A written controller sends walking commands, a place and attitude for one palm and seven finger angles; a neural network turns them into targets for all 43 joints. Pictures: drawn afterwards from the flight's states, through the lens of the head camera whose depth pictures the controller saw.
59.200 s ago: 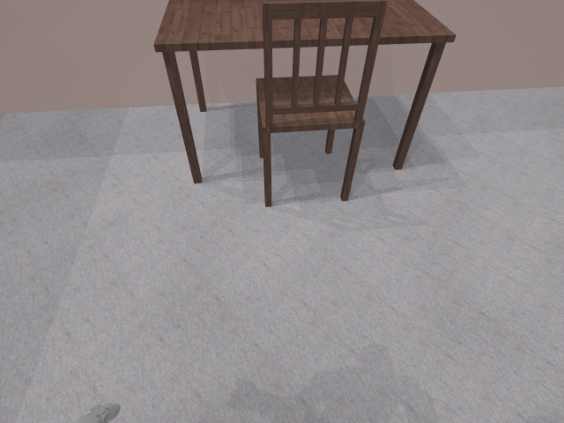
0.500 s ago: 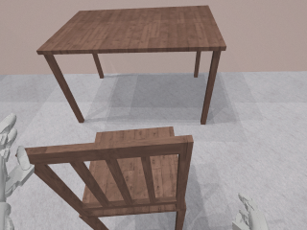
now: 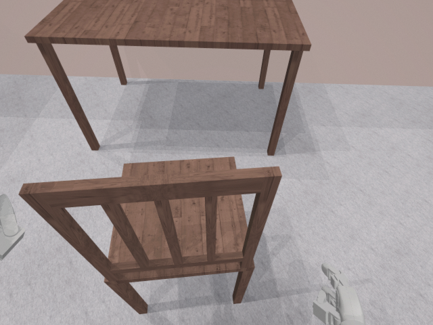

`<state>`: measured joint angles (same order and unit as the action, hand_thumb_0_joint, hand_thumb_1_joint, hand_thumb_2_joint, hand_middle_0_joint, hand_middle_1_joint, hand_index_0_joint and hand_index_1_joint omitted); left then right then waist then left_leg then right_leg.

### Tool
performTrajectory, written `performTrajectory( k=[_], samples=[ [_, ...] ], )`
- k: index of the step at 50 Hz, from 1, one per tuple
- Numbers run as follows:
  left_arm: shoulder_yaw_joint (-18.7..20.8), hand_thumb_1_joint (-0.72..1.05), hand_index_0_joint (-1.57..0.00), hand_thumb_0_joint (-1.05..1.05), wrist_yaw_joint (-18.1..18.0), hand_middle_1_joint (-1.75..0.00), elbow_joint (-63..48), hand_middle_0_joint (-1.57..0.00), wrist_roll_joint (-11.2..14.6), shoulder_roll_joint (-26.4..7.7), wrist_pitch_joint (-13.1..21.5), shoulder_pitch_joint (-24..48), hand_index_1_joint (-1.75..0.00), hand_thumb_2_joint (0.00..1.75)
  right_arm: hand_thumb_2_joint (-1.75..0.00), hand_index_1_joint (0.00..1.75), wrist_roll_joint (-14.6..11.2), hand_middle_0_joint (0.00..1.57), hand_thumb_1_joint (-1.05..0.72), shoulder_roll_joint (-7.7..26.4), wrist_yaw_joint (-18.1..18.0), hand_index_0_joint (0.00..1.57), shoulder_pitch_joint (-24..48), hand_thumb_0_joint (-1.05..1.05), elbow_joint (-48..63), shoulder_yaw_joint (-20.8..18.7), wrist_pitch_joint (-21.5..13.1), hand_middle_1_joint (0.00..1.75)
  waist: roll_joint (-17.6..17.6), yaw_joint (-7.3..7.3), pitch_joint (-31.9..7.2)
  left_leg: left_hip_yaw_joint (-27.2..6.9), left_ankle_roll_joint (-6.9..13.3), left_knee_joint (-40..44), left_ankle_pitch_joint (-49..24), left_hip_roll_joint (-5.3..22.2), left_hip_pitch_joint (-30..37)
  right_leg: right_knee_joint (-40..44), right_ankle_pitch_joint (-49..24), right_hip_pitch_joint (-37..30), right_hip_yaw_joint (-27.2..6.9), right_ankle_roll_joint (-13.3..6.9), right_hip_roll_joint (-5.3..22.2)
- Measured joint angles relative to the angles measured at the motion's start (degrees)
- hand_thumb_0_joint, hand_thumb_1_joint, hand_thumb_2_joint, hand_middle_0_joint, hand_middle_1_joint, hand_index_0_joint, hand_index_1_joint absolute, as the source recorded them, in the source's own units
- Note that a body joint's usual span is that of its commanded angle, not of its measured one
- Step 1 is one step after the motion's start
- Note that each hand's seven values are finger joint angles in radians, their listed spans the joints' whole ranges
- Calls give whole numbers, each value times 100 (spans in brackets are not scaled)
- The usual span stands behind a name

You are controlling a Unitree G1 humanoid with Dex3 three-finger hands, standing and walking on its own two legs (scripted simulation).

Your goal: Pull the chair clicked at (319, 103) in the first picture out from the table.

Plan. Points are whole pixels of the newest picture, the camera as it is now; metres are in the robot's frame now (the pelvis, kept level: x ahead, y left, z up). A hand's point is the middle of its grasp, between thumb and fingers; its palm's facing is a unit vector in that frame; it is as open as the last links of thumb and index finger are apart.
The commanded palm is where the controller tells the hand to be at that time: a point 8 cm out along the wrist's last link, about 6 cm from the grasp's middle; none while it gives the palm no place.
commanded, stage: step back with the hand held close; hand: left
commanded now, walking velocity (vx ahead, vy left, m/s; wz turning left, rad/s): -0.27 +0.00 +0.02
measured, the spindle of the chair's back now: (171, 235) +0.30 +0.13 -0.06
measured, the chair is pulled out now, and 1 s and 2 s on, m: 0.66 0.66 0.66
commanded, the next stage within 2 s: stop stepping back and stand still in 1.12 s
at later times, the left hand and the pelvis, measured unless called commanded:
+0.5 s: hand out of the picture +0.14 +0.27 +0.17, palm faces +0.47 -0.72 -0.51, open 7.5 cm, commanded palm +0.08 +0.30 +0.18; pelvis -0.06 +0.00 -0.01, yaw +1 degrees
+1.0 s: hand out of the picture +0.09 +0.25 +0.17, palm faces +0.49 -0.75 -0.45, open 7.5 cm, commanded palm +0.03 +0.28 +0.18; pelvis -0.11 -0.02 +0.00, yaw +1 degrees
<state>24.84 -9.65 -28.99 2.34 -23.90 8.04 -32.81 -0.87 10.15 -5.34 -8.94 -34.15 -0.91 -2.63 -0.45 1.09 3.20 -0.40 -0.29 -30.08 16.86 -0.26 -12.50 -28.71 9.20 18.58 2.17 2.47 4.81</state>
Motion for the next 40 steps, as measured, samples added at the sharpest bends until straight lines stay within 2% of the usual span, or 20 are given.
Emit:
performTrajectory(
  k=[5, 9, 13, 19, 23, 26, 30, 33, 35, 36, 38, 39, 40],
  samples=[
    [-156, 89, -21, 1, -51, -30, 48, -21, -14, 275, -62, 188, -30, 90, -90, 30, 3, 20, -91, 34, -6, 20, -71, 1, -12, 66, -72, 30, 89, 77, -81, -79, -59, -295, 40, 94, -236, -85, -52, 120, 78, -64, -87],
    [-304, 88, -21, 1, -76, -30, -15, -21, -50, 374, -59, 270, -30, 90, -90, 30, 22, 21, -91, 134, -18, 20, -96, 1, -7, 80, -98, 30, 144, 80, -107, -119, -43, -477, 58, 160, -493, 10, -217, 245, 121, -106, -160],
    [-285, 88, -21, 1, -112, -30, -104, -21, -70, 238, -1, 263, -30, 90, -90, 30, 30, 21, -91, 242, -53, 20, -108, 1, -21, 67, -79, 30, 123, 12, -93, -115, -16, -592, 63, 165, -720, 62, -299, 397, 124, -116, -166],
    [26, 88, -21, 1, -162, -30, -168, -21, -87, -68, 64, 89, -30, 90, -90, 30, -37, 20, -91, 243, -92, 20, -274, 1, 42, 16, -106, 30, 98, -144, -87, -120, 5, -504, -213, 160, -833, -39, 216, 538, 114, -92, -169],
    [211, 88, -21, 1, -157, -30, -238, -21, -84, -262, 135, 62, -30, 90, -90, 30, -34, 20, -91, 122, -67, 20, -357, 1, 28, 28, -200, 30, -95, -160, -48, -116, -4, -685, -178, 16, -892, -269, -323, 563, -23, -72, -84],
    [222, 88, -21, 1, -123, -30, -153, -21, -153, -161, 222, 165, -30, 90, -90, 30, -25, 20, -91, 75, -41, 20, -319, 1, -31, 30, -270, 30, -22, -103, -21, -150, -27, -954, -47, 64, -982, -578, -119, 660, -9, -42, -131],
    [158, 88, -21, 1, -80, -30, -98, -21, -188, 45, 304, 359, -30, 90, -90, 30, -22, 20, -91, 32, 13, 20, -269, 1, -64, 46, -351, 30, 70, -30, 5, -162, -23, -1319, 247, 192, -1181, -872, 17, 806, 90, -153, -182],
    [-38, 88, -21, 1, -86, -30, -221, -21, -155, 229, 303, 461, -30, 90, -90, 30, 55, 21, -91, 107, 79, 20, -165, 1, -196, 37, -341, 30, 65, 23, -9, -187, -8, -1684, 852, 128, -1386, -765, -84, 888, 124, -220, -160],
    [-175, 88, -21, 1, -84, -30, -329, -21, -141, 258, 266, 502, -30, 90, -90, 30, 100, 21, -91, 164, 113, 20, -75, 1, -304, 25, -257, 30, -12, 4, -17, -101, -6, -2087, 1011, 38, -1425, -570, -234, 888, 132, -218, -86],
    [-194, 88, -21, 1, -77, -30, -368, -21, -140, 222, 261, 490, -30, 90, -90, 30, 110, 21, -91, 180, 113, 20, -39, 1, -339, 31, -206, 30, -68, -20, -39, -35, 1, -2078, 1032, 15, -1346, -455, -315, 887, 134, -210, -50],
    [-136, 88, -21, 1, -69, -30, -433, -21, -115, 99, 291, 373, -30, 90, -90, 30, 107, 21, -91, 212, 89, 20, -14, 2, -298, 55, -123, 30, -131, -96, -121, 60, 30, -1421, 959, 32, -983, -273, -457, 929, 158, -175, -18],
    [-74, 88, -21, 1, -68, -30, -459, -22, -99, 26, 325, 297, -30, 90, -90, 30, 104, 21, -91, 233, 71, 20, -14, 2, -236, 46, -116, 30, -109, -152, -159, 40, 79, -938, 767, 70, -833, -284, -423, 1004, 204, -153, -25],
    [3, 88, -21, 1, -73, -30, -445, -22, -102, -50, 357, 261, -30, 90, -90, 30, 100, 21, -91, 216, 50, 20, 12, 2, -196, 16, -121, 30, -127, -191, -110, 29, 98, -821, 324, 73, -859, -414, -158, 1074, 185, -131, -38]
  ],
)
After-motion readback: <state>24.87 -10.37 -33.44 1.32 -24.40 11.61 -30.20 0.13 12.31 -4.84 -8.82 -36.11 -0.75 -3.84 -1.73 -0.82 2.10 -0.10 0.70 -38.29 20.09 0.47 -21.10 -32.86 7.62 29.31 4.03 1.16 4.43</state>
